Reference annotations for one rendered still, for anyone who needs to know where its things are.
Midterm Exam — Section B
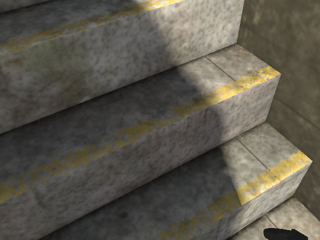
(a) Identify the robot right hand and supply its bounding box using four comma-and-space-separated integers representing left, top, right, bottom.
263, 228, 308, 240

